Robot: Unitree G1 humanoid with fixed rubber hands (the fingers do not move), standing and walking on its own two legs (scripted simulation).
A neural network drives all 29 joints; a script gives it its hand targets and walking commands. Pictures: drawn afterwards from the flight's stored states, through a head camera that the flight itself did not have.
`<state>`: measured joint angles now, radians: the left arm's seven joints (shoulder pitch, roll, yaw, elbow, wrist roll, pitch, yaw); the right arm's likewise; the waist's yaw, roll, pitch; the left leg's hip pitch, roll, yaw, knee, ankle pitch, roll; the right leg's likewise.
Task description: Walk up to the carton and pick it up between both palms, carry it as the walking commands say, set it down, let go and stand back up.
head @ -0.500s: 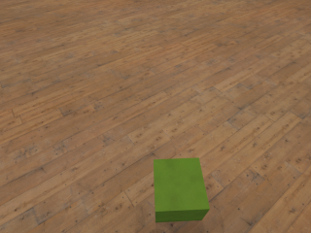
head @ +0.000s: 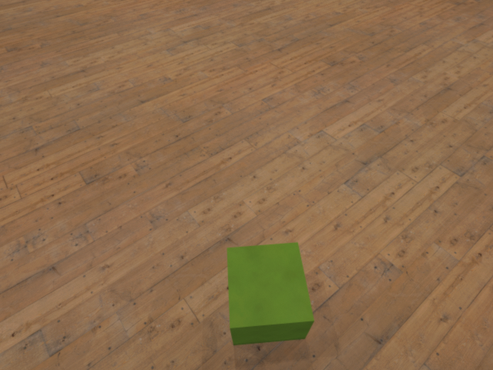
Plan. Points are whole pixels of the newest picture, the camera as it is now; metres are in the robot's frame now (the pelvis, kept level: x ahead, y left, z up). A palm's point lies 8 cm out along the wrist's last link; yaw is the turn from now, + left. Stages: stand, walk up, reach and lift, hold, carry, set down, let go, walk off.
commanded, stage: walk up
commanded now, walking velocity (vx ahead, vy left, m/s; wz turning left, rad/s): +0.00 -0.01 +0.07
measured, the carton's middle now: (265, 293) +0.49 -0.03 -0.65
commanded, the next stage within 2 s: stand in 1.36 s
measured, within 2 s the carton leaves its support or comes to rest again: neither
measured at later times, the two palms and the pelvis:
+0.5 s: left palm out of the picture +0.00 +0.20 -0.14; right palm out of the picture +0.04 -0.26 -0.13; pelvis -0.02 -0.03 +0.01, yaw +4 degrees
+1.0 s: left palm out of the picture -0.03 +0.12 -0.13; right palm out of the picture +0.02 -0.34 -0.14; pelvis -0.04 -0.10 +0.01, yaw +5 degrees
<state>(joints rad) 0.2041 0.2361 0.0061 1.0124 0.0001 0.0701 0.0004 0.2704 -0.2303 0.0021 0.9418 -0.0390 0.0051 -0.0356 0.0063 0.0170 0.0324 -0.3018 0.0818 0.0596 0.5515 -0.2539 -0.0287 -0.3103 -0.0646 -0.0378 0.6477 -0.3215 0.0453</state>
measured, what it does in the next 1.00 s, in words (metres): steps to the right: right foot, then left foot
